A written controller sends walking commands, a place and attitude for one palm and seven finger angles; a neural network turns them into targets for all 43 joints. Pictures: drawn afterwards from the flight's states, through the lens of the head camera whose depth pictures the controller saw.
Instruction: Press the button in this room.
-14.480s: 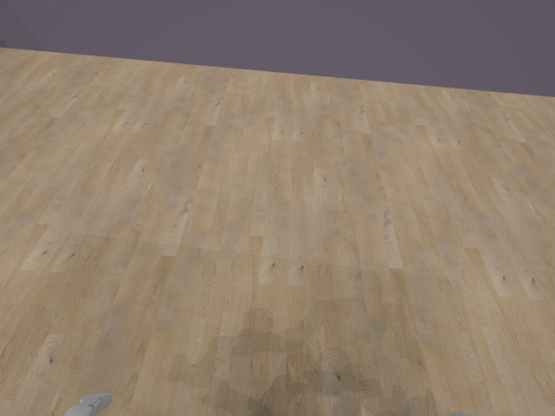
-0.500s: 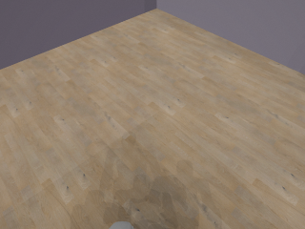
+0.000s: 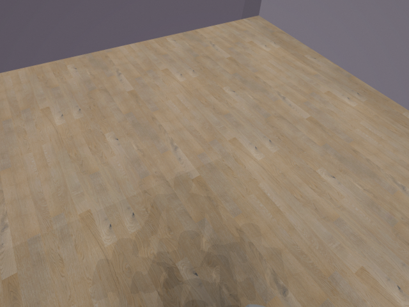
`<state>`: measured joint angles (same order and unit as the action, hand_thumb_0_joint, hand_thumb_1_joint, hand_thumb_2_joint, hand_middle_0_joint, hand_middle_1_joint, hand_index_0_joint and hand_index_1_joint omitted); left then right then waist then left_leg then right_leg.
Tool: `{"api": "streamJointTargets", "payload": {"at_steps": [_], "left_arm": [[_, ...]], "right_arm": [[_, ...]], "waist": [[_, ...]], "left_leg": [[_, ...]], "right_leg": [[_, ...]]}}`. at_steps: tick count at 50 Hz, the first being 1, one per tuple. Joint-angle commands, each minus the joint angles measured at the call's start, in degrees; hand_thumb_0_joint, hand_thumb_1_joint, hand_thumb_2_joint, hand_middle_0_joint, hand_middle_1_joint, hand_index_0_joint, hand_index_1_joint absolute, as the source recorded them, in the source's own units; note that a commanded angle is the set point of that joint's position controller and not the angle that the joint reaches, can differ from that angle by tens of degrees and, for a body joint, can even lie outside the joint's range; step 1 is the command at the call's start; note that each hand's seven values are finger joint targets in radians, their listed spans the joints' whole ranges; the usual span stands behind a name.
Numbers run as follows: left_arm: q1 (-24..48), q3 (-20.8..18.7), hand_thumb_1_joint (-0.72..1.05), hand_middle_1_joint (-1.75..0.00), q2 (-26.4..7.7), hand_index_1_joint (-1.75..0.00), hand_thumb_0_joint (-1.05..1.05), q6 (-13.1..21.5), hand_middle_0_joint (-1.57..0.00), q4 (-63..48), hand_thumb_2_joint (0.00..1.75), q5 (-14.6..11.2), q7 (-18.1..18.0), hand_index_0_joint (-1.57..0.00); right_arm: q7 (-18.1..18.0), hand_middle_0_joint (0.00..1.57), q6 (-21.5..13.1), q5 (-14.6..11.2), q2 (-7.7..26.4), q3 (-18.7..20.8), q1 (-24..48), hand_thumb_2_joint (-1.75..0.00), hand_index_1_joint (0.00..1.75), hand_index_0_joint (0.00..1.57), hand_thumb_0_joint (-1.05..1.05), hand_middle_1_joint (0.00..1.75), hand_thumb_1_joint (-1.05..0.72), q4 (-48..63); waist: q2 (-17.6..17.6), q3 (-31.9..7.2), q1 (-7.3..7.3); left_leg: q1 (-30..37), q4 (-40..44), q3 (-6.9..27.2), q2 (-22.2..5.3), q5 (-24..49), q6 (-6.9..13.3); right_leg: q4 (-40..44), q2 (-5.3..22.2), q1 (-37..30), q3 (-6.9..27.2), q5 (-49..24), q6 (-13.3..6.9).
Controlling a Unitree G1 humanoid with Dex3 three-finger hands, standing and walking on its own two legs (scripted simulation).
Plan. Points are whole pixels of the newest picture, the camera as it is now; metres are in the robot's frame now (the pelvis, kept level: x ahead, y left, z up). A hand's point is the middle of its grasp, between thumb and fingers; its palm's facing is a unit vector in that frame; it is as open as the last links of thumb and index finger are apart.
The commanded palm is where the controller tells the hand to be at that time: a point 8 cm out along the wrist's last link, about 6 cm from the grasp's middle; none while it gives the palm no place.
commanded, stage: turn or walk to find it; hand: left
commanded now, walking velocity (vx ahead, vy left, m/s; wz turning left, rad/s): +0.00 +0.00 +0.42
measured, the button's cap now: out of the picture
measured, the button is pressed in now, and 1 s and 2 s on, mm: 0 0 0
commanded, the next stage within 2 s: stand and wait in 1.80 s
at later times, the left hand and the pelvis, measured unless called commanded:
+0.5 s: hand out of the picture -0.03 +0.14 -0.15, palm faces +0.29 -0.92 -0.28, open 7.3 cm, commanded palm none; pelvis -0.04 -0.06 +0.00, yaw +15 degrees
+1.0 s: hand out of the picture -0.12 +0.18 -0.16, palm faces +0.48 -0.84 -0.27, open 7.4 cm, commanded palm none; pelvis -0.08 -0.04 +0.00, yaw +26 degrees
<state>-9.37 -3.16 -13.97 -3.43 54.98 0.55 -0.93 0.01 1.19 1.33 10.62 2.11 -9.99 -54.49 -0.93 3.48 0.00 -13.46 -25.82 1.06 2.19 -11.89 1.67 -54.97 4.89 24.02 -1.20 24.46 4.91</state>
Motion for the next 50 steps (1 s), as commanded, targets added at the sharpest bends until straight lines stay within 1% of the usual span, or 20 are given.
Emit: {"api": "streamJointTargets", "payload": {"at_steps": [1,5,6,7,8,9,10,13,21,27,30,32,33,34,35,36,37,41,45,50], "left_arm": [[1.9,-0.6,0.90,-0.30,-3.1,-0.30,0.00,1.9,-0.20,-5.6,0.90,-0.2,-0.2,-0.20],[-5.6,-1.2,0.90,-0.30,-4.1,-0.30,0.00,2.9,-0.20,-3.9,0.90,-0.3,-0.5,-0.20],[-7.1,-1.8,0.90,-0.30,-7.9,-0.30,0.00,3.6,-0.20,-3.8,0.90,0.4,-0.8,-0.20],[-7.3,-2.8,0.90,-0.30,-12.4,-0.30,0.00,3.8,-0.20,-4.2,0.90,1.1,-1.2,-0.20],[-6.8,-2.4,0.90,-0.30,-12.2,-0.30,0.00,3.5,-0.20,-5.2,0.90,0.5,-1.2,-0.20],[-2.3,-2.5,0.90,-0.30,-9.5,-0.30,0.00,3.8,-0.20,-6.0,0.90,0.3,-1.5,-0.20],[1.0,-2.1,0.90,-0.30,-8.0,-0.30,0.00,3.6,-0.20,-6.8,0.90,0.3,-1.3,-0.20],[2.5,-1.0,0.90,-0.30,-4.9,-0.30,0.00,4.2,-0.20,-7.3,0.90,0.2,-1.0,-0.20],[-4.7,-1.6,0.90,-0.30,-6.0,-0.30,0.00,4.3,-0.20,-4.2,0.90,0.7,-1.3,-0.20],[-8.3,-2.3,0.90,-0.30,-8.9,-0.30,0.00,3.8,-0.20,-2.0,0.90,1.3,-1.0,-0.20],[-6.9,-2.6,0.90,-0.30,-9.6,-0.30,0.00,3.5,-0.20,-1.5,0.90,1.2,-0.9,-0.20],[-5.6,-2.5,0.90,-0.30,-9.2,-0.30,0.00,3.1,-0.20,-1.4,0.90,0.8,-0.7,-0.20],[-5.5,-2.3,0.90,-0.30,-7.8,-0.30,0.00,2.6,-0.20,-1.9,0.90,0.3,-0.6,-0.20],[-4.9,-1.5,0.90,-0.30,-4.1,-0.30,0.00,2.3,-0.20,-3.7,0.90,-0.1,-0.2,-0.20],[-1.1,-0.7,0.90,-0.30,-3.4,-0.30,0.00,1.6,-0.20,-5.2,0.90,0.4,-0.4,-0.20],[0.2,-1.0,0.90,-0.30,-4.4,-0.30,0.00,1.4,-0.20,-5.6,0.90,0.5,-0.1,-0.20],[-0.2,-1.3,0.90,-0.30,-3.6,-0.30,0.00,1.0,-0.20,-4.3,0.90,0.8,-0.1,-0.20],[-3.3,-1.5,0.90,-0.30,-4.8,-0.30,0.00,1.3,-0.20,-1.8,0.90,0.5,0.5,-0.20],[-1.6,-1.2,0.90,-0.30,-4.0,-0.30,0.00,1.4,-0.20,-3.0,0.90,0.4,0.2,-0.20],[0.2,-0.7,0.90,-0.30,-2.5,-0.30,0.00,1.8,-0.20,-4.7,0.90,0.0,-0.1,-0.20]], "right_arm": [[-0.8,0.20,-0.2,0.2,12.1,3.7,-3.3,-0.90,0.30,0.20,0.00,0.30,-0.90,2.7],[-0.5,0.20,0.1,-0.2,11.1,3.9,-0.7,-0.90,0.30,0.20,0.00,0.30,-0.90,3.7],[-0.2,0.20,0.1,-0.8,8.1,3.6,-1.8,-0.90,0.30,0.20,0.00,0.30,-0.90,3.9],[-0.1,0.20,-0.1,-0.8,5.0,3.0,-1.5,-0.90,0.30,0.20,0.00,0.30,-0.90,5.4],[-0.1,0.20,0.7,-0.3,8.3,3.8,0.3,-0.90,0.30,0.20,0.00,0.30,-0.90,5.6],[0.0,0.20,1.5,0.1,8.6,4.2,-1.9,-0.90,0.30,0.20,0.00,0.30,-0.90,3.8],[0.3,0.20,2.0,0.2,8.4,4.5,-2.8,-0.90,0.30,0.20,0.00,0.30,-0.90,2.3],[1.0,0.20,2.3,0.2,6.6,3.9,-7.0,-0.90,0.30,0.20,0.00,0.30,-0.90,0.0],[0.8,0.20,2.4,0.0,6.4,3.4,-2.4,-0.90,0.30,0.20,0.00,0.30,-0.90,0.6],[0.6,0.20,1.4,-0.7,5.2,2.1,1.7,-0.90,0.30,0.20,0.00,0.30,-0.90,1.8],[0.4,0.20,0.8,-1.0,5.3,1.9,-0.3,-0.90,0.30,0.20,0.00,0.30,-0.90,1.6],[0.4,0.20,0.3,-0.9,6.0,2.1,-3.3,-0.90,0.30,0.20,0.00,0.30,-0.90,0.9],[0.5,0.20,-0.2,-0.8,8.7,2.6,-5.1,-0.90,0.30,0.20,0.00,0.30,-0.90,0.6],[0.2,0.20,-0.5,-0.2,14.1,3.9,-6.6,-0.90,0.30,0.20,0.00,0.30,-0.90,1.0],[-0.2,0.20,0.1,-0.1,16.9,4.4,-7.6,-0.90,0.30,0.20,0.00,0.30,-0.90,0.5],[-0.3,0.20,0.2,-0.1,16.1,4.0,-6.1,-0.90,0.30,0.20,0.00,0.30,-0.90,0.9],[-0.8,0.20,-0.3,0.1,14.0,3.5,-3.5,-0.90,0.30,0.20,0.00,0.30,-0.90,1.1],[-1.1,0.20,-0.6,-0.3,11.5,2.5,1.9,-0.90,0.30,0.20,0.00,0.30,-0.90,2.9],[-1.0,0.20,-0.7,-0.3,11.9,3.0,-1.2,-0.90,0.30,0.20,0.00,0.30,-0.90,2.3],[-0.8,0.20,-0.1,0.2,12.4,3.6,-1.7,-0.90,0.30,0.20,0.00,0.30,-0.90,2.7]], "waist": [[10.5,-4.8,-1.99],[6.9,-7.1,2.02],[-2.6,-8.3,2.56],[-17.5,-6.7,3.22],[-12.2,-5.1,3.65],[-13.8,-2.5,1.19],[-9.3,0.1,-0.18],[-7.2,0.0,-2.12],[-7.0,-1.1,1.20],[-9.9,-4.0,3.50],[-10.6,-5.8,2.00],[-7.8,-6.5,-0.31],[-0.7,-7.2,-1.81],[16.7,-6.1,-2.86],[17.0,-4.2,-4.07],[11.1,-2.3,-3.03],[15.8,-2.3,-2.29],[9.7,-1.6,0.34],[7.4,-3.6,-0.99],[10.3,-4.2,-1.65]], "left_leg": [[4.7,5.2,17.0,-15.3,22.0,8.2],[-5.4,-0.5,15.8,-10.2,12.6,3.9],[-14.0,-7.6,11.7,-5.5,1.6,0.5],[-22.5,-20.9,2.2,2.2,-18.7,-3.3],[-19.4,-31.6,4.2,0.0,-21.7,-3.1],[-18.9,-37.4,6.7,-1.6,-17.9,-2.9],[-18.3,-41.7,5.3,-1.9,-14.3,-3.1],[-18.5,-45.1,2.5,-2.8,-7.3,-4.7],[-18.1,-37.0,0.5,-5.4,-9.8,-6.5],[-11.5,-21.1,-3.9,-4.8,-15.5,-5.4],[-5.9,-13.2,-5.7,-4.2,-12.8,-4.5],[2.9,-2.0,-6.3,-3.9,-3.3,-3.7],[9.7,3.9,-1.5,-7.5,1.2,-2.3],[13.7,8.2,17.5,-20.8,12.4,3.3],[8.9,10.3,20.3,-26.3,18.0,8.3],[4.2,10.5,16.5,-25.6,13.2,8.9],[3.8,10.7,15.3,-21.4,12.5,7.5],[3.6,8.9,8.9,-15.7,15.0,6.3],[7.2,8.0,10.8,-15.5,17.3,7.2],[4.6,5.7,14.9,-15.4,18.4,8.1]], "right_leg": [[9.5,-1.7,-1.0,-0.5,1.9,-0.6],[30.7,-2.0,-17.8,-1.3,-12.4,-1.5],[37.0,6.1,-26.3,6.7,-12.0,-3.6],[39.2,20.4,-27.1,20.9,-17.5,-10.1],[40.1,23.6,-16.9,20.4,-17.4,-14.1],[42.5,20.2,-11.2,17.3,-9.1,-13.5],[43.0,17.5,-8.4,14.1,-5.5,-12.4],[39.6,11.7,-11.1,2.6,-16.0,-9.4],[38.9,15.4,-17.0,1.4,-18.1,-11.9],[34.4,17.1,-20.0,-0.5,-30.3,-13.6],[31.5,17.4,-18.5,-1.8,-31.1,-12.8],[26.7,15.5,-13.1,-5.6,-25.3,-9.0],[19.7,12.8,-6.1,-8.0,-17.7,-6.1],[7.7,4.6,7.3,-11.0,2.5,-1.4],[-0.8,2.5,8.6,-6.3,11.7,-1.2],[-4.3,3.4,6.7,-3.5,8.5,-1.9],[-5.7,3.1,8.1,-1.8,6.0,-1.5],[-8.7,1.5,6.8,-1.0,-1.8,-0.7],[-4.3,0.7,6.7,-0.6,-1.4,0.1],[9.1,-1.2,0.0,-1.2,2.1,-0.5]]}}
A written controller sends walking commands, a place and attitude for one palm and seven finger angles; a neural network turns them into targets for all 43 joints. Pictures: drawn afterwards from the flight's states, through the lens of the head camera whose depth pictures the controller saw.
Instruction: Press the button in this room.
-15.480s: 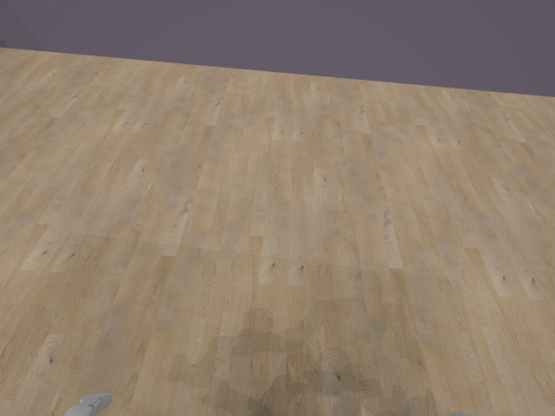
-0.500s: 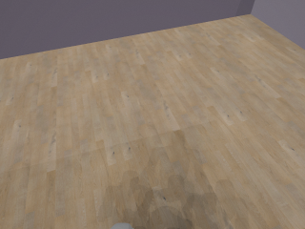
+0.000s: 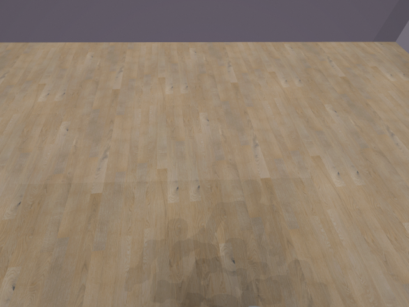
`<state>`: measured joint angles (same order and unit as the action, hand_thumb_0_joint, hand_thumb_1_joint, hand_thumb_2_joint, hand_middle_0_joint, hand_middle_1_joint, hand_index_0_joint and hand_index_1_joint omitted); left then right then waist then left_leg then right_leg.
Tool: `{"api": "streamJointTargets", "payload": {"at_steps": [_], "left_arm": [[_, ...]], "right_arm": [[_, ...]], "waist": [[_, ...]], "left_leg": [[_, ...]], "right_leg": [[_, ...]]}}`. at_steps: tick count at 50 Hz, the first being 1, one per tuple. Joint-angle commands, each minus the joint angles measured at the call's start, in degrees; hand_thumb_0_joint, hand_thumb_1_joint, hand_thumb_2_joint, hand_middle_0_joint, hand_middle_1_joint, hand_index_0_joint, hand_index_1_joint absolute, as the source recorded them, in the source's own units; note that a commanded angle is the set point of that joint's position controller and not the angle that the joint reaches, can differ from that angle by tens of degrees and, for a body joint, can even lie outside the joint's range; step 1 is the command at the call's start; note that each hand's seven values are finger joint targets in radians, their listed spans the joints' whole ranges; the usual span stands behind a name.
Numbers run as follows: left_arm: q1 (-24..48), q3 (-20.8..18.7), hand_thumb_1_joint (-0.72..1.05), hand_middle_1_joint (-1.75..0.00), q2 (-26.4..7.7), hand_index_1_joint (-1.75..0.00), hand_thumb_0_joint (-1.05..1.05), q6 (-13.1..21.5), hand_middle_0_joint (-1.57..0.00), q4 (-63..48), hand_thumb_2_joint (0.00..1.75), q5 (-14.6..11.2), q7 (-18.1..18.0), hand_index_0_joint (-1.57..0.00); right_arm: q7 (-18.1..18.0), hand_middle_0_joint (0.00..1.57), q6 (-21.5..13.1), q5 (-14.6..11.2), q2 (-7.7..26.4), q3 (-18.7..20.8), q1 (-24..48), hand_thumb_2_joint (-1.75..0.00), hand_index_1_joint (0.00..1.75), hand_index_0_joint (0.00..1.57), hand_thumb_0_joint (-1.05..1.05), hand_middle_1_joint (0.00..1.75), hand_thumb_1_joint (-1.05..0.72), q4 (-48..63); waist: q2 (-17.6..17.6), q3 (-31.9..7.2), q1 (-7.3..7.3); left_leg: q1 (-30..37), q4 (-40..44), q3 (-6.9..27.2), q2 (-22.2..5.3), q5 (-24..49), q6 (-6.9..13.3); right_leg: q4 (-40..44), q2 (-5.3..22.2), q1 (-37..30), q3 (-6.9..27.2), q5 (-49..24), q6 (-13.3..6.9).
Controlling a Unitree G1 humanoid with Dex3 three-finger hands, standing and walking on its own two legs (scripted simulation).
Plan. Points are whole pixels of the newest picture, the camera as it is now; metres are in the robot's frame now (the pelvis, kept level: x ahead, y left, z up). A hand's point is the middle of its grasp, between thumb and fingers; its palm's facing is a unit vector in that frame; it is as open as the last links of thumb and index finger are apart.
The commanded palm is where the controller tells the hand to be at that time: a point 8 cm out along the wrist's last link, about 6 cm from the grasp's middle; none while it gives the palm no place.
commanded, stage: turn or walk to find it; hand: left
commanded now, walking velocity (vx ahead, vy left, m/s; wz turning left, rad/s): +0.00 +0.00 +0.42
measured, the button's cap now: out of the picture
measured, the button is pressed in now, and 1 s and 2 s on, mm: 0 0 0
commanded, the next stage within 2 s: stand and wait in 0.80 s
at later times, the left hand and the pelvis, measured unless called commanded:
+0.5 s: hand out of the picture -0.03 +0.16 -0.15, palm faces +0.28 -0.92 -0.27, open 7.3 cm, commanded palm none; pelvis -0.04 -0.05 +0.00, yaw +15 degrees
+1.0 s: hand out of the picture -0.10 +0.18 -0.17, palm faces +0.39 -0.88 -0.26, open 7.4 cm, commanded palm none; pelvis -0.07 -0.03 +0.00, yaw +21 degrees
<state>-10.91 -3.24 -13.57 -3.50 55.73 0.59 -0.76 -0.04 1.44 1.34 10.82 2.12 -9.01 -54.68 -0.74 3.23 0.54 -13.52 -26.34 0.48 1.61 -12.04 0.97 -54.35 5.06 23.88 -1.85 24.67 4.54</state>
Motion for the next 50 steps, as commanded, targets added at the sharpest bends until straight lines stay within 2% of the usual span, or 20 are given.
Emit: {"api": "streamJointTargets", "payload": {"at_steps": [1,4,5,6,7,10,13,18,23,26,29,30,31,32,33,34,37,42,47,50], "left_arm": [[1.2,-0.6,0.90,-0.30,-3.1,-0.30,0.00,2.1,-0.20,-5.4,0.90,-0.2,-0.2,-0.20],[-5.0,-1.0,0.90,-0.30,-4.0,-0.30,0.00,3.0,-0.20,-3.9,0.90,-0.3,-0.4,-0.20],[-6.6,-1.6,0.90,-0.30,-7.1,-0.30,0.00,3.6,-0.20,-3.5,0.90,0.3,-0.8,-0.20],[-7.1,-2.7,0.90,-0.30,-12.4,-0.30,0.00,4.0,-0.20,-3.9,0.90,1.1,-1.2,-0.20],[-7.1,-2.6,0.90,-0.30,-12.7,-0.30,0.00,3.8,-0.20,-4.8,0.90,0.7,-1.3,-0.20],[2.2,-1.6,0.90,-0.30,-7.5,-0.30,0.00,3.8,-0.20,-6.9,0.90,0.4,-1.3,-0.20],[1.8,-1.1,0.90,-0.30,-5.9,-0.30,0.00,4.3,-0.20,-7.0,0.90,0.5,-1.2,-0.20],[-1.9,-1.6,0.90,-0.30,-6.9,-0.30,0.00,4.2,-0.20,-5.6,0.90,0.8,-1.4,-0.20],[-5.7,-2.3,0.90,-0.30,-9.4,-0.30,0.00,3.8,-0.20,-3.6,0.90,1.2,-1.2,-0.20],[-4.9,-2.6,0.90,-0.30,-10.2,-0.30,0.00,3.6,-0.20,-3.0,0.90,1.3,-1.0,-0.20],[-3.2,-2.6,0.90,-0.30,-9.9,-0.30,0.00,3.1,-0.20,-3.0,0.90,0.7,-0.8,-0.20],[-3.2,-2.4,0.90,-0.30,-8.4,-0.30,0.00,2.7,-0.20,-3.3,0.90,0.1,-0.7,-0.20],[-2.7,-1.5,0.90,-0.30,-4.7,-0.30,0.00,2.4,-0.20,-5.1,0.90,-0.2,-0.4,-0.20],[0.8,-0.6,0.90,-0.30,-3.7,-0.30,0.00,1.7,-0.20,-6.6,0.90,0.3,-0.4,-0.20],[1.9,-1.1,0.90,-0.30,-4.7,-0.30,0.00,1.1,-0.20,-6.2,0.90,0.5,-0.4,-0.20],[2.5,-1.2,0.90,-0.30,-4.4,-0.30,0.00,0.7,-0.20,-5.4,0.90,0.6,-0.4,-0.20],[-0.1,-1.5,0.90,-0.30,-5.1,-0.30,0.00,1.1,-0.20,-3.3,0.90,0.6,0.4,-0.20],[-0.5,-0.6,0.90,-0.30,-3.6,-0.30,0.00,1.4,-0.20,-2.9,0.90,0.4,0.0,-0.20],[-1.8,1.3,0.90,-0.30,-0.6,-0.30,0.00,2.2,-0.20,-1.1,0.90,0.4,-0.2,-0.20],[-7.7,1.2,0.90,-0.30,-1.7,-0.30,0.00,2.8,-0.20,1.8,0.90,0.5,-0.3,-0.20]], "right_arm": [[-0.7,0.20,-0.3,0.2,12.1,3.7,-2.4,-0.90,0.30,0.20,0.00,0.30,-0.90,3.0],[-0.5,0.20,-0.1,-0.3,11.2,3.9,-0.8,-0.90,0.30,0.20,0.00,0.30,-0.90,3.7],[-0.2,0.20,-0.2,-0.8,8.7,3.7,-1.3,-0.90,0.30,0.20,0.00,0.30,-0.90,4.1],[0.1,0.20,-0.2,-0.9,4.9,3.0,-1.1,-0.90,0.30,0.20,0.00,0.30,-0.90,5.7],[-0.1,0.20,0.3,-0.4,7.7,3.7,1.3,-0.90,0.30,0.20,0.00,0.30,-0.90,6.3],[0.6,0.20,1.7,0.0,7.5,4.2,-2.4,-0.90,0.30,0.20,0.00,0.30,-0.90,2.4],[1.1,0.20,2.1,0.0,6.2,3.9,-5.3,-0.90,0.30,0.20,0.00,0.30,-0.90,0.8],[1.1,0.20,2.1,-0.1,6.3,3.6,-2.4,-0.90,0.30,0.20,0.00,0.30,-0.90,1.1],[0.9,0.20,1.3,-0.6,5.2,2.5,1.5,-0.90,0.30,0.20,0.00,0.30,-0.90,2.2],[0.7,0.20,0.7,-1.0,5.0,2.2,0.1,-0.90,0.30,0.20,0.00,0.30,-0.90,2.1],[0.6,0.20,-0.1,-0.8,6.0,2.2,-4.0,-0.90,0.30,0.20,0.00,0.30,-0.90,1.1],[0.6,0.20,-0.7,-0.8,8.5,2.8,-6.1,-0.90,0.30,0.20,0.00,0.30,-0.90,0.7],[0.3,0.20,-0.9,-0.3,13.7,4.0,-7.0,-0.90,0.30,0.20,0.00,0.30,-0.90,1.1],[-0.1,0.20,-0.4,-0.2,16.6,4.5,-8.7,-0.90,0.30,0.20,0.00,0.30,-0.90,0.6],[-0.4,0.20,-0.2,-0.1,15.4,4.1,-7.1,-0.90,0.30,0.20,0.00,0.30,-0.90,0.6],[-0.8,0.20,-0.5,0.0,14.0,3.7,-4.3,-0.90,0.30,0.20,0.00,0.30,-0.90,1.1],[-1.1,0.20,-0.8,-0.1,11.2,2.5,0.5,-0.90,0.30,0.20,0.00,0.30,-0.90,2.6],[-1.2,0.20,-1.2,-0.3,10.7,2.7,-2.5,-0.90,0.30,0.20,0.00,0.30,-0.90,1.8],[-1.5,0.20,-1.7,0.1,8.6,2.2,-3.2,-0.90,0.30,0.20,0.00,0.30,-0.90,-0.5],[-1.6,0.20,-1.6,-0.6,8.0,2.2,-2.2,-0.90,0.30,0.20,0.00,0.30,-0.90,-1.6]], "waist": [[10.4,-4.3,-1.91],[7.8,-7.0,1.32],[-0.4,-8.2,1.94],[-16.4,-6.6,2.53],[-13.6,-5.5,3.56],[-6.7,-0.1,-1.20],[-8.2,0.1,-1.72],[-8.2,0.0,0.42],[-9.5,-2.7,2.86],[-10.8,-4.7,2.20],[-7.9,-6.9,-0.69],[-1.3,-8.2,-2.16],[15.8,-6.7,-2.90],[17.3,-5.1,-4.42],[11.8,-3.3,-3.82],[15.9,-1.8,-2.96],[11.4,-0.8,-0.44],[7.4,-4.1,-1.17],[8.8,-4.6,-1.13],[5.4,-5.3,1.33]], "left_leg": [[3.8,5.3,16.4,-14.3,19.8,8.6],[-3.5,-0.5,15.0,-10.4,14.4,4.9],[-10.7,-6.1,11.1,-6.0,4.7,1.5],[-21.1,-18.6,2.2,1.8,-14.7,-2.5],[-19.5,-29.8,3.6,0.3,-21.9,-2.4],[-18.6,-43.1,4.4,-2.2,-12.7,-2.9],[-17.8,-44.0,2.3,-2.6,-7.6,-4.2],[-17.4,-37.3,0.5,-4.3,-9.3,-5.3],[-12.6,-23.0,-2.8,-4.1,-14.8,-5.0],[-8.3,-15.8,-4.4,-3.6,-14.8,-4.2],[1.9,-1.0,-5.5,-3.1,-3.1,-3.1],[9.1,5.0,-0.9,-6.6,2.9,-1.8],[14.3,8.5,16.7,-19.4,14.7,3.2],[10.2,9.9,20.4,-25.3,21.8,8.6],[6.2,10.7,17.9,-24.5,15.4,9.5],[3.5,11.5,16.0,-20.7,11.9,8.3],[3.0,9.9,10.5,-15.3,13.2,6.9],[7.9,8.9,10.4,-15.1,17.2,8.1],[6.4,8.0,9.0,-14.7,13.3,8.1],[2.8,1.7,4.7,-12.3,9.4,4.3]], "right_leg": [[12.1,-2.1,-2.3,-0.8,1.4,-0.3],[30.0,-2.3,-16.1,-1.6,-11.9,-0.8],[35.3,4.3,-23.9,4.3,-13.5,-2.5],[37.8,18.5,-27.2,18.8,-19.4,-8.4],[38.3,23.6,-18.8,20.2,-23.4,-13.5],[38.6,15.3,-10.9,9.3,-15.8,-11.7],[37.9,12.0,-11.5,2.2,-18.6,-9.3],[38.5,14.4,-14.4,1.8,-16.2,-10.9],[34.4,16.3,-19.0,0.8,-28.0,-12.8],[31.7,17.0,-19.6,-0.3,-31.2,-12.9],[25.0,14.9,-15.1,-4.7,-28.0,-8.4],[18.0,12.1,-8.6,-7.2,-21.4,-5.5],[6.6,4.2,5.8,-9.7,0.7,-1.2],[-1.4,2.1,8.1,-5.5,11.7,-0.7],[-5.4,3.0,7.1,-2.1,9.0,-1.3],[-6.8,3.1,7.6,-0.6,5.6,-1.0],[-9.1,1.7,7.2,-0.1,-1.4,-0.5],[-4.4,0.4,6.1,0.0,-1.7,0.2],[13.5,-1.0,-4.0,-0.5,0.2,-1.2],[29.8,-1.7,-14.0,-1.4,-14.0,-1.5]]}}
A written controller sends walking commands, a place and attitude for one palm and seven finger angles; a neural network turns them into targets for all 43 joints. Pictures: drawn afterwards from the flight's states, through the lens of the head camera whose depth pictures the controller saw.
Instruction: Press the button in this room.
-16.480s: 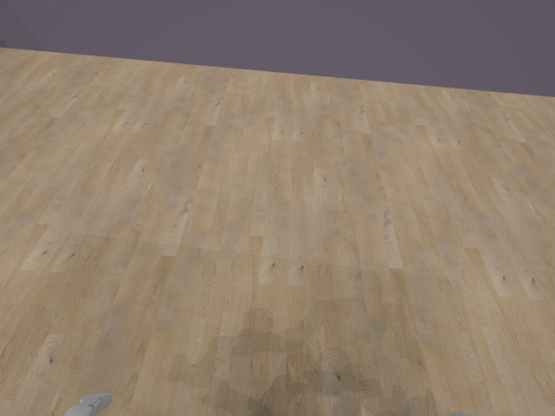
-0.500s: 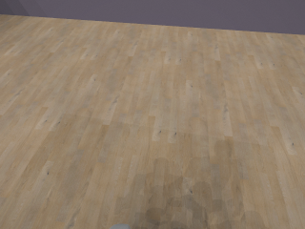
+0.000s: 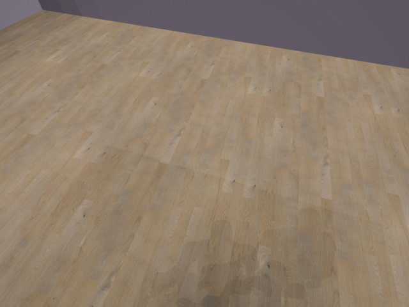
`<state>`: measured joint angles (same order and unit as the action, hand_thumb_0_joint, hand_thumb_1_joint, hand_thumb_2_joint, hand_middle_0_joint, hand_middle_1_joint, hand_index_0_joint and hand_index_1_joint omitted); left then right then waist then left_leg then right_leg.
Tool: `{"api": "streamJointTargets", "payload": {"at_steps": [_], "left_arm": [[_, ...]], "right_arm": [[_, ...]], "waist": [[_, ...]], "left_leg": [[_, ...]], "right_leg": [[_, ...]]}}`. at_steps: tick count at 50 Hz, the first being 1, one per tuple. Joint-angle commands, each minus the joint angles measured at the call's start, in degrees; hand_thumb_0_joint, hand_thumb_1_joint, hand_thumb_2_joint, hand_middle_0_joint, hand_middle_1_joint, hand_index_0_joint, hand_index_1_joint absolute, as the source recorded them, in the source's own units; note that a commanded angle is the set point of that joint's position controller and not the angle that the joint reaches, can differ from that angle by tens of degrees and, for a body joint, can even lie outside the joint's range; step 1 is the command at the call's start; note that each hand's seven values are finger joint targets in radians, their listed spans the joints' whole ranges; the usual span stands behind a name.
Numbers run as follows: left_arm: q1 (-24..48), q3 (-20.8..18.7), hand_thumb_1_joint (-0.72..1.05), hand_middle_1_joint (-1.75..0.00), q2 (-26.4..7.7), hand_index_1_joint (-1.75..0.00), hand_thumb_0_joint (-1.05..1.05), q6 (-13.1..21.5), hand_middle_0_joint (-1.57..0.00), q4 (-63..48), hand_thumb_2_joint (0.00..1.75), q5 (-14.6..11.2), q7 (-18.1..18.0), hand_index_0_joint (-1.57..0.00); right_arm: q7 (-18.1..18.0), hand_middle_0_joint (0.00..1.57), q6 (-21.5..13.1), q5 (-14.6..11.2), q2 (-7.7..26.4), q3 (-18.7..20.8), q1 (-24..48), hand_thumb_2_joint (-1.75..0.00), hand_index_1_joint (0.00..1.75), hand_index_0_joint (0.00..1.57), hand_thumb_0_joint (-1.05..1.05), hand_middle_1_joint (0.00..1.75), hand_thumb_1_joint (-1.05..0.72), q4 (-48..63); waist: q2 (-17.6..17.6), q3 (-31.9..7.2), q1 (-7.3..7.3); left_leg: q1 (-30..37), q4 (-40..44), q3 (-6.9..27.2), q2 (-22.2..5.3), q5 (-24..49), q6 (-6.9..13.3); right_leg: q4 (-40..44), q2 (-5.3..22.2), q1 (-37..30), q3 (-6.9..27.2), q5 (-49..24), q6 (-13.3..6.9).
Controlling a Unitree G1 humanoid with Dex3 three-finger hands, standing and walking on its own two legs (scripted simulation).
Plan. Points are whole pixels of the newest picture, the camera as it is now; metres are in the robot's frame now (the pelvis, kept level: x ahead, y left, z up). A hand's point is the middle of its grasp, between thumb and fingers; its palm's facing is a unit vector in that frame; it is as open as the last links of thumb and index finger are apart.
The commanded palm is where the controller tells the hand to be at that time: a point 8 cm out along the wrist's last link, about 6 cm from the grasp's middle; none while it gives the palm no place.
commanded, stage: turn or walk to find it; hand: left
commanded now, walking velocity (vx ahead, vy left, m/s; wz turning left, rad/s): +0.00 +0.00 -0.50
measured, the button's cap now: out of the picture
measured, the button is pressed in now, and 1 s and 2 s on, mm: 0 0 0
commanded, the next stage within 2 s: none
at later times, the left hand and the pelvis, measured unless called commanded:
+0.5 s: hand out of the picture +0.04 +0.21 -0.19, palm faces -0.11 -0.97 -0.21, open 7.4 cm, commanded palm none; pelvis -0.02 +0.02 -0.01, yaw -11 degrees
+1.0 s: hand out of the picture +0.14 +0.12 -0.15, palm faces -0.42 -0.86 -0.28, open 7.4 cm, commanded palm none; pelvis -0.04 -0.01 +0.00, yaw -27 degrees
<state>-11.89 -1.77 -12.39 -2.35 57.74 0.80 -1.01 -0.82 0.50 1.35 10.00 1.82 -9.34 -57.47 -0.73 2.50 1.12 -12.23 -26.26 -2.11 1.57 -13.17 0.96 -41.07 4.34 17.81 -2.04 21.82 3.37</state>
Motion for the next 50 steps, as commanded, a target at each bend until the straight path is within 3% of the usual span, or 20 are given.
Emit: {"api": "streamJointTargets", "payload": {"at_steps": [1,2,3,5,9,16,20,21,23,24,27,31,37,39,41,42,43,44,47,50], "left_arm": [[-6.9,-0.7,0.90,-0.30,-5.4,-0.30,0.00,2.0,-0.20,0.1,0.90,0.5,-0.3,-0.20],[-6.0,-1.3,0.90,-0.30,-8.3,-0.30,0.00,2.5,-0.20,-0.2,0.90,0.8,-0.4,-0.20],[-4.7,-1.8,0.90,-0.30,-10.6,-0.30,0.00,2.4,-0.20,-1.0,0.90,0.6,-0.2,-0.20],[-3.5,-2.7,0.90,-0.30,-9.6,-0.30,0.00,2.2,-0.20,-1.6,0.90,0.5,-0.4,-0.20],[-2.1,-3.6,0.90,-0.30,-8.2,-0.30,0.00,1.7,-0.20,-2.6,0.90,0.4,-0.4,-0.20],[-4.2,-4.8,0.90,-0.30,-9.3,-0.30,0.00,1.4,-0.20,-2.6,0.90,0.8,0.0,-0.20],[0.6,-5.1,0.90,-0.30,-10.2,-0.30,0.00,0.7,-0.20,-4.1,0.90,0.4,0.0,-0.20],[1.8,-4.8,0.90,-0.30,-8.7,-0.30,0.00,0.5,-0.20,-4.5,0.90,0.0,0.1,-0.20],[1.0,-3.7,0.90,-0.30,-4.2,-0.30,0.00,-0.1,-0.20,-6.5,0.90,-0.4,0.9,-0.20],[2.2,-4.1,0.90,-0.30,-6.0,-0.30,0.00,-0.5,-0.20,-6.4,0.90,0.2,0.9,-0.20],[1.3,-5.0,0.90,-0.30,-6.8,-0.30,0.00,-1.5,-0.20,-5.2,0.90,0.9,1.9,-0.20],[2.6,-4.0,0.90,-0.30,-4.9,-0.30,0.00,-1.0,-0.20,-6.4,0.90,0.5,2.5,-0.20],[6.7,-2.8,0.90,-0.30,-3.8,-0.30,0.00,-0.3,-0.20,-9.4,0.90,0.4,2.5,-0.20],[5.0,-2.8,0.90,-0.30,-4.2,-0.30,0.00,0.2,-0.20,-9.2,0.90,0.3,2.4,-0.20],[-0.3,-3.3,0.90,-0.30,-6.3,-0.30,0.00,1.0,-0.20,-7.7,0.90,0.5,2.2,-0.20],[-4.5,-4.2,0.90,-0.30,-11.2,-0.30,0.00,1.8,-0.20,-6.6,0.90,0.9,1.6,-0.20],[-7.3,-5.4,0.90,-0.30,-16.8,-0.30,0.00,2.0,-0.20,-5.8,0.90,0.8,0.7,-0.20],[-8.8,-5.2,0.90,-0.30,-16.2,-0.30,0.00,1.6,-0.20,-5.5,0.90,-0.1,0.1,-0.20],[0.6,-4.7,0.90,-0.30,-11.7,-0.30,0.00,1.1,-0.20,-8.3,0.90,0.2,-0.4,-0.20],[2.8,-4.1,0.90,-0.30,-10.7,-0.30,0.00,1.8,-0.20,-9.2,0.90,0.2,0.0,-0.20]], "right_arm": [[-0.7,0.20,-0.5,-1.1,7.1,2.5,-2.5,-0.90,0.30,0.20,0.00,0.30,-0.90,0.9],[-0.6,0.20,-0.3,-1.2,4.5,1.9,-3.0,-0.90,0.30,0.20,0.00,0.30,-0.90,1.8],[-0.5,0.20,0.2,-1.0,4.3,1.7,-1.2,-0.90,0.30,0.20,0.00,0.30,-0.90,2.9],[-0.8,0.20,1.5,-0.5,6.4,2.4,1.2,-0.90,0.30,0.20,0.00,0.30,-0.90,3.1],[-0.5,0.20,1.2,-0.7,5.7,2.7,-0.7,-0.90,0.30,0.20,0.00,0.30,-0.90,1.5],[-1.0,0.20,0.6,-1.0,5.7,2.8,2.2,-0.90,0.30,0.20,0.00,0.30,-0.90,3.8],[-1.6,0.20,-0.3,-1.3,5.9,2.4,-4.6,-0.90,0.30,0.20,0.00,0.30,-0.90,2.2],[-1.8,0.20,-0.9,-1.4,6.9,2.6,-7.0,-0.90,0.30,0.20,0.00,0.30,-0.90,1.7],[-2.0,0.20,-1.1,-0.4,15.0,4.1,-5.6,-0.90,0.30,0.20,0.00,0.30,-0.90,3.4],[-1.7,0.20,-0.6,-0.1,15.0,3.9,-4.4,-0.90,0.30,0.20,0.00,0.30,-0.90,4.4],[-1.8,0.20,-0.7,0.2,11.2,3.0,2.4,-0.90,0.30,0.20,0.00,0.30,-0.90,6.7],[-1.5,0.20,-1.1,0.1,11.0,3.5,-1.6,-0.90,0.30,0.20,0.00,0.30,-0.90,5.9],[-0.7,0.20,-0.7,0.3,12.5,4.6,-5.4,-0.90,0.30,0.20,0.00,0.30,-0.90,4.7],[-0.4,0.20,-0.5,0.2,13.2,4.9,-4.6,-0.90,0.30,0.20,0.00,0.30,-0.90,4.9],[-0.1,0.20,-0.4,-0.3,13.3,5.0,-3.6,-0.90,0.30,0.20,0.00,0.30,-0.90,5.1],[0.1,0.20,-0.2,-0.7,10.6,4.5,-4.2,-0.90,0.30,0.20,0.00,0.30,-0.90,6.0],[0.2,0.20,0.0,-0.7,6.0,2.9,-0.3,-0.90,0.30,0.20,0.00,0.30,-0.90,9.3],[-0.6,0.20,1.1,-0.9,7.4,2.8,2.3,-0.90,0.30,0.20,0.00,0.30,-0.90,10.0],[-0.4,0.20,1.6,-0.4,8.4,3.1,2.2,-0.90,0.30,0.20,0.00,0.30,-0.90,8.2],[0.0,0.20,1.6,-0.2,8.1,3.0,-1.1,-0.90,0.30,0.20,0.00,0.30,-0.90,6.7]], "waist": [[0.5,-3.4,0.57],[-9.4,-1.6,-0.57],[-13.2,1.7,-0.25],[-16.8,4.0,0.98],[-6.4,0.0,-0.17],[-8.5,-4.2,1.94],[-8.0,-7.2,-1.59],[-4.8,-7.8,-2.91],[19.9,-4.7,-2.48],[15.2,-2.6,-2.93],[11.1,2.2,0.31],[8.1,0.5,-1.09],[11.3,-2.5,-3.74],[11.6,-3.6,-2.97],[8.0,-5.6,0.07],[-3.1,-8.4,2.15],[-18.6,-6.9,3.81],[-14.1,-6.9,4.91],[-9.6,-2.2,1.32],[-6.6,-4.6,-0.64]], "left_leg": [[-2.3,-3.1,4.7,-9.5,5.2,1.6],[-8.1,-8.3,0.5,-5.0,-5.0,-1.0],[-9.6,-12.3,-0.7,-2.9,-14.7,-2.2],[-10.6,-22.5,2.6,-4.1,-16.6,-1.7],[-13.1,-29.2,1.8,-3.9,-11.7,-2.6],[-11.6,-19.2,1.4,-3.2,-13.0,-3.6],[1.2,-1.9,0.0,-2.1,-4.1,-3.3],[8.0,4.4,1.2,-4.0,0.3,-2.9],[12.0,12.8,20.9,-25.4,5.9,4.7],[4.5,11.7,19.0,-27.3,6.0,7.5],[-2.7,12.0,10.1,-21.0,2.5,6.8],[5.7,7.7,3.4,-18.8,16.8,6.9],[9.9,2.5,-0.4,-21.1,27.0,6.9],[9.4,-0.8,-1.9,-21.3,28.7,5.7],[4.3,-9.1,-5.6,-19.0,23.3,1.6],[-6.0,-20.0,-8.4,-15.6,10.1,-2.1],[-21.4,-32.9,-8.1,-7.1,-23.0,-4.8],[-20.7,-38.7,0.1,-7.3,-24.3,-4.0],[-21.6,-42.3,2.9,-8.5,-13.8,-4.3],[-18.7,-38.9,1.7,-7.3,-9.0,-5.4]], "right_leg": [[20.3,2.4,-10.6,5.0,-15.1,-1.6],[22.9,10.7,-10.9,16.3,-20.6,-5.4],[25.3,16.0,-5.8,20.1,-22.5,-10.3],[27.9,14.1,-0.6,22.1,-16.4,-14.0],[23.8,9.8,-6.6,16.2,-22.3,-12.9],[21.6,8.6,-10.9,20.5,-25.2,-13.6],[16.1,6.1,-5.3,19.9,-26.4,-10.5],[12.4,3.2,-0.5,17.5,-23.0,-8.2],[-7.7,-6.9,16.4,4.5,9.6,-2.1],[-16.0,-5.1,13.6,6.0,11.1,-1.8],[-27.4,-3.5,13.9,4.9,4.2,-0.6],[-23.5,-2.3,16.1,1.6,2.1,0.6],[-5.5,-2.0,8.6,-2.9,4.7,0.1],[1.5,-2.7,4.3,-4.1,2.3,-0.8],[14.4,-2.8,-6.4,-4.5,-11.7,-1.8],[18.6,5.5,-17.9,5.6,-24.8,-4.7],[18.7,18.4,-22.0,23.6,-46.8,-11.2],[18.8,19.9,-17.5,22.1,-48.0,-15.4],[20.5,12.2,-10.8,17.3,-30.0,-13.6],[20.1,9.1,-10.3,13.1,-30.2,-11.7]]}}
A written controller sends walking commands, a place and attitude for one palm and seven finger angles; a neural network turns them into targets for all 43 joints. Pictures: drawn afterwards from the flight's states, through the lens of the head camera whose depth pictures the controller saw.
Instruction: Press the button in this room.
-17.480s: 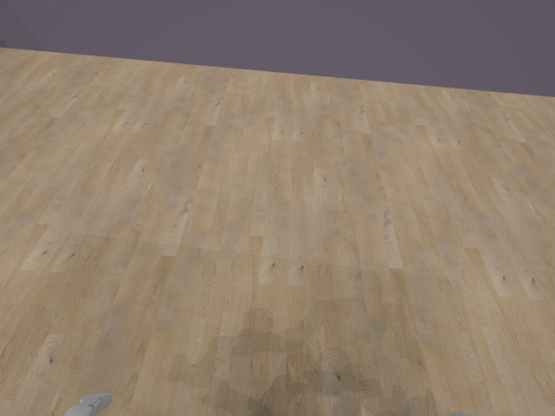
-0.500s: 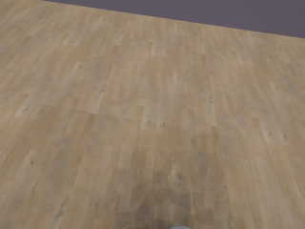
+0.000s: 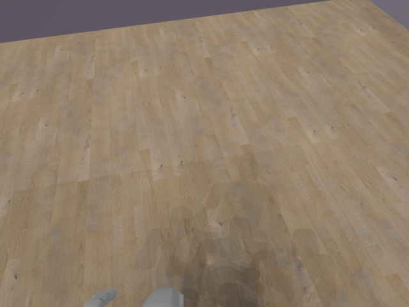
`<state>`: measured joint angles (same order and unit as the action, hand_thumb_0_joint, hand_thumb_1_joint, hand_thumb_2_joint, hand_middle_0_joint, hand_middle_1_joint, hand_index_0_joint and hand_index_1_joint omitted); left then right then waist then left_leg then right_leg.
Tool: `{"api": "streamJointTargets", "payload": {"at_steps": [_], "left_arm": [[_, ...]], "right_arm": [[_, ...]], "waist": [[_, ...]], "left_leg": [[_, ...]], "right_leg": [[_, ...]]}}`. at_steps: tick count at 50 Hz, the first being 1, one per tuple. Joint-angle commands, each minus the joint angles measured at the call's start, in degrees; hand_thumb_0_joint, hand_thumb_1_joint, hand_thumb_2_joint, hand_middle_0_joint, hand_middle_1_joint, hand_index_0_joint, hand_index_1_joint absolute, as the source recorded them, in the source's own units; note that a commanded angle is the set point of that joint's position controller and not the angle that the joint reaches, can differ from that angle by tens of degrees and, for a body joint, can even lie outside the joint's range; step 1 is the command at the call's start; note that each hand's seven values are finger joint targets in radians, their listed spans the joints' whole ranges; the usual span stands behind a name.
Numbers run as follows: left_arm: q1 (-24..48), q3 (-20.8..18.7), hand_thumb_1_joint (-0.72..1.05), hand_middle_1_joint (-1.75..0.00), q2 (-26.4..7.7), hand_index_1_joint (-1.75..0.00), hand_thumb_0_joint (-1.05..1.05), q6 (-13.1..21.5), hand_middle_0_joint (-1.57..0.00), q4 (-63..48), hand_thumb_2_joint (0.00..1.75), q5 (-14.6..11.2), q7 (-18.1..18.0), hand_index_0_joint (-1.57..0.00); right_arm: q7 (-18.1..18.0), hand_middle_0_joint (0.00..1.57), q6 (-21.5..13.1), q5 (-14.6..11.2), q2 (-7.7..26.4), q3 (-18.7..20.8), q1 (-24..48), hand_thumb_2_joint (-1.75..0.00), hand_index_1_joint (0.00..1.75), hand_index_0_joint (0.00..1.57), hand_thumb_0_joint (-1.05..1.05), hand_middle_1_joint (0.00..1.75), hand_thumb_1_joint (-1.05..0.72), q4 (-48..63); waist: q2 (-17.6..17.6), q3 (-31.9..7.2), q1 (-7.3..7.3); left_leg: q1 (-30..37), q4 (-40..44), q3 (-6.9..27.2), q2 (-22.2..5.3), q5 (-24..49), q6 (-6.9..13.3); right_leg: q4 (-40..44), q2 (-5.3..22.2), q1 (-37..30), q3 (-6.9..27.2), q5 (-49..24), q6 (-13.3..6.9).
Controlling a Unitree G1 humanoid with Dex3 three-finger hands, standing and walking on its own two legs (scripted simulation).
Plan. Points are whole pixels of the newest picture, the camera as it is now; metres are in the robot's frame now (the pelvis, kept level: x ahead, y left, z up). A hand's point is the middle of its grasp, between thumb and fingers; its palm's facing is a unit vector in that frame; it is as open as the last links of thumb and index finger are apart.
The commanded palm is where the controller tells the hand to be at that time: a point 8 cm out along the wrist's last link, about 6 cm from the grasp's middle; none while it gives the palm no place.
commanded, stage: turn or walk to find it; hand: left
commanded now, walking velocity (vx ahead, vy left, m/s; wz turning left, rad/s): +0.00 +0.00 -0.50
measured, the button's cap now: out of the picture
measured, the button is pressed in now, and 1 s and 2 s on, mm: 0 0 0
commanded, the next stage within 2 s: none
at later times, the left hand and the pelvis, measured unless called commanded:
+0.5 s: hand out of the picture +0.11 +0.26 -0.17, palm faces -0.16 -0.96 -0.21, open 7.4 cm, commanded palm none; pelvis +0.00 +0.06 +0.01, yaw -14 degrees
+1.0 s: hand (161, 292) +0.16 +0.12 -0.14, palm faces -0.47 -0.84 -0.27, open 7.4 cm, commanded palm none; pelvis -0.03 +0.00 +0.01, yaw -30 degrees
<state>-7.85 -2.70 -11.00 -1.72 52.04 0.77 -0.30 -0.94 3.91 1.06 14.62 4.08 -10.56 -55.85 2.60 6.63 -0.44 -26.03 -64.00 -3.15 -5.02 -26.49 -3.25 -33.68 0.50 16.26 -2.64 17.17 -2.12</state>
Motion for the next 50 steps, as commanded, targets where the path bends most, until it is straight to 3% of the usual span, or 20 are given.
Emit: {"api": "streamJointTargets", "payload": {"at_steps": [1,10,12,14,15,16,17,20,23,28,32,37,39,40,41,42,43,44,47,50], "left_arm": [[-1.5,-3.2,0.90,-0.30,-12.1,-0.30,0.00,1.2,-0.20,-3.3,0.90,0.3,-0.6,-0.20],[-3.6,-3.8,0.90,-0.30,-13.6,-0.30,0.00,0.7,-0.20,-2.1,0.90,0.8,-0.2,-0.20],[-1.8,-3.9,0.90,-0.30,-13.7,-0.30,0.00,0.4,-0.20,-2.4,0.90,0.8,-0.2,-0.20],[0.5,-3.7,0.90,-0.30,-12.5,-0.30,0.00,0.0,-0.20,-2.7,0.90,0.1,-0.2,-0.20],[-0.4,-3.1,0.90,-0.30,-9.3,-0.30,0.00,-0.3,-0.20,-3.5,0.90,-0.4,-0.1,-0.20],[-1.7,-2.4,0.90,-0.30,-6.9,-0.30,0.00,-0.4,-0.20,-4.0,0.90,-0.5,0.5,-0.20],[-1.2,-2.9,0.90,-0.30,-8.4,-0.30,0.00,-0.9,-0.20,-4.0,0.90,0.2,0.4,-0.20],[-2.4,-4.2,0.90,-0.30,-9.5,-0.30,0.00,-1.7,-0.20,-1.8,0.90,1.0,1.5,-0.20],[-3.3,-3.6,0.90,-0.30,-7.5,-0.30,0.00,-1.4,-0.20,-1.3,0.90,0.7,1.9,-0.20],[0.4,-2.9,0.90,-0.30,-5.9,-0.30,0.00,-1.3,-0.20,-2.5,0.90,0.4,1.7,-0.20],[3.3,-2.3,0.90,-0.30,-5.1,-0.30,0.00,-1.3,-0.20,-3.6,0.90,0.4,1.8,-0.20],[0.9,-2.0,0.90,-0.30,-4.9,-0.30,0.00,-0.6,-0.20,-3.5,0.90,0.3,1.5,-0.20],[-4.5,-2.5,0.90,-0.30,-6.8,-0.30,0.00,0.2,-0.20,-1.8,0.90,0.4,1.3,-0.20],[-8.2,-3.3,0.90,-0.30,-12.2,-0.30,0.00,1.1,-0.20,-0.7,0.90,1.0,0.6,-0.20],[-10.5,-4.3,0.90,-0.30,-17.6,-0.30,0.00,1.4,-0.20,-0.1,0.90,0.7,-0.2,-0.20],[-11.1,-4.1,0.90,-0.30,-17.0,-0.30,0.00,0.9,-0.20,-0.1,0.90,-0.2,-0.8,-0.20],[-7.9,-4.4,0.90,-0.30,-15.3,-0.30,0.00,0.9,-0.20,-0.8,0.90,-0.1,-1.1,-0.20],[-4.4,-4.2,0.90,-0.30,-14.3,-0.30,0.00,0.7,-0.20,-1.7,0.90,0.0,-1.2,-0.20],[-0.2,-2.9,0.90,-0.30,-10.9,-0.30,0.00,1.2,-0.20,-3.1,0.90,-0.1,-0.8,-0.20],[-2.6,-2.8,0.90,-0.30,-11.1,-0.30,0.00,1.8,-0.20,-2.3,0.90,-0.1,-0.6,-0.20]], "right_arm": [[0.1,0.20,-1.8,0.0,3.6,0.8,-0.1,-0.90,0.30,0.20,0.00,0.30,-0.90,4.8],[-0.5,0.20,-2.8,-0.6,3.2,0.1,3.2,-0.90,0.30,0.20,0.00,0.30,-0.90,6.8],[-0.8,0.20,-3.3,-0.8,2.9,0.1,0.1,-0.90,0.30,0.20,0.00,0.30,-0.90,6.3],[-1.1,0.20,-4.1,-1.0,3.6,0.2,-5.3,-0.90,0.30,0.20,0.00,0.30,-0.90,4.6],[-1.3,0.20,-4.8,-0.6,7.3,0.7,-6.9,-0.90,0.30,0.20,0.00,0.30,-0.90,4.5],[-1.1,0.20,-4.6,-0.2,12.4,1.8,-5.8,-0.90,0.30,0.20,0.00,0.30,-0.90,5.6],[-1.0,0.20,-4.0,0.1,12.9,1.7,-4.7,-0.90,0.30,0.20,0.00,0.30,-0.90,6.5],[-1.4,0.20,-4.3,0.4,7.2,0.2,2.9,-0.90,0.30,0.20,0.00,0.30,-0.90,8.3],[-1.3,0.20,-5.0,0.2,6.0,0.4,-0.5,-0.90,0.30,0.20,0.00,0.30,-0.90,7.3],[-1.2,0.20,-5.2,0.1,5.7,1.2,-7.1,-0.90,0.30,0.20,0.00,0.30,-0.90,4.6],[-0.9,0.20,-4.9,0.3,6.4,2.0,-8.1,-0.90,0.30,0.20,0.00,0.30,-0.90,3.5],[-0.2,0.20,-4.3,0.5,7.5,2.5,-5.0,-0.90,0.30,0.20,0.00,0.30,-0.90,3.0],[0.0,0.20,-4.1,0.1,7.4,2.4,-4.1,-0.90,0.30,0.20,0.00,0.30,-0.90,3.2],[0.3,0.20,-3.8,-0.4,4.6,1.8,-5.6,-0.90,0.30,0.20,0.00,0.30,-0.90,3.9],[0.5,0.20,-3.4,-0.2,0.5,0.3,-2.2,-0.90,0.30,0.20,0.00,0.30,-0.90,6.8],[-0.3,0.20,-2.2,-0.4,2.5,0.5,-0.2,-0.90,0.30,0.20,0.00,0.30,-0.90,7.4],[-0.3,0.20,-1.7,-0.4,2.3,0.5,0.0,-0.90,0.30,0.20,0.00,0.30,-0.90,6.9],[-0.3,0.20,-1.7,-0.2,2.7,0.7,0.4,-0.90,0.30,0.20,0.00,0.30,-0.90,6.3],[0.2,0.20,-1.8,0.3,3.3,1.0,-2.6,-0.90,0.30,0.20,0.00,0.30,-0.90,3.9],[0.0,0.20,-1.8,0.3,3.4,0.9,-2.7,-0.90,0.30,0.20,0.00,0.30,-0.90,3.9]], "waist": [[-9.9,-9.0,0.93],[-10.4,-8.4,2.23],[-10.7,-9.2,0.81],[-8.6,-11.1,-2.09],[2.4,-12.5,-2.54],[17.7,-10.6,-1.50],[13.2,-8.9,-2.01],[7.9,-3.1,1.67],[4.5,-6.5,0.99],[4.5,-8.2,-1.59],[6.9,-7.9,-2.73],[9.4,-8.4,-1.14],[4.3,-10.5,2.11],[-9.3,-12.6,3.71],[-22.4,-11.2,5.08],[-16.1,-10.9,5.59],[-16.0,-8.3,4.20],[-15.2,-6.0,3.19],[-9.1,-6.2,0.27],[-9.5,-8.2,0.88]], "left_leg": [[-3.9,0.0,2.5,-0.7,5.0,-1.3],[1.9,16.9,1.8,1.9,1.9,-1.0],[7.2,24.4,1.1,2.8,3.6,-0.5],[19.0,38.4,1.1,2.6,13.3,0.1],[25.9,46.4,11.0,-6.8,13.9,2.8],[26.2,49.3,22.9,-19.9,21.4,7.3],[19.2,48.9,22.4,-22.9,20.0,10.7],[11.8,49.6,10.7,-13.9,16.4,8.4],[19.1,46.4,4.3,-11.2,28.1,8.6],[27.0,43.5,2.4,-14.1,41.3,11.2],[27.3,42.3,-0.2,-15.9,42.0,11.8],[21.7,38.3,-3.3,-17.1,38.5,9.8],[15.9,29.4,-7.5,-14.6,32.2,5.5],[4.9,17.7,-10.4,-10.5,18.0,1.6],[-8.3,4.3,-8.2,-2.3,-10.0,-1.1],[-7.1,-1.1,-0.1,-2.1,-10.4,-0.1],[-8.8,-3.3,2.3,-2.5,-6.5,0.2],[-10.0,-4.8,3.0,-2.5,-3.5,0.0],[-6.1,-3.0,2.5,-2.3,5.3,-1.1],[-5.8,-0.7,2.8,-1.3,6.3,-2.0]], "right_leg": [[12.9,12.6,-8.4,13.3,-24.4,-6.0],[12.0,12.4,-5.7,20.7,-23.5,-8.6],[10.0,11.6,-3.6,21.3,-24.3,-7.6],[4.9,8.1,2.3,19.6,-20.4,-3.7],[-3.5,1.8,9.9,14.8,-8.8,-0.4],[-16.7,-4.0,18.1,5.8,15.3,3.4],[-26.4,-2.1,16.5,7.0,18.0,3.8],[-36.8,-0.1,16.2,6.4,7.6,5.2],[-38.0,0.5,17.9,4.4,3.9,6.5],[-31.4,2.6,19.3,2.3,6.3,7.4],[-22.4,3.5,16.1,-0.2,9.1,6.8],[-7.0,2.4,5.4,-2.6,7.0,4.3],[6.0,2.0,-6.1,-3.4,-6.2,3.2],[12.2,11.0,-17.1,7.8,-16.2,-0.1],[13.2,23.2,-17.9,25.9,-35.6,-6.0],[13.5,23.9,-13.2,23.2,-34.3,-9.7],[15.5,21.0,-10.6,21.3,-26.7,-9.2],[15.8,19.1,-9.0,21.2,-21.3,-8.7],[14.5,13.2,-6.6,13.7,-22.4,-5.5],[13.7,12.4,-8.8,14.4,-27.1,-5.7]]}}
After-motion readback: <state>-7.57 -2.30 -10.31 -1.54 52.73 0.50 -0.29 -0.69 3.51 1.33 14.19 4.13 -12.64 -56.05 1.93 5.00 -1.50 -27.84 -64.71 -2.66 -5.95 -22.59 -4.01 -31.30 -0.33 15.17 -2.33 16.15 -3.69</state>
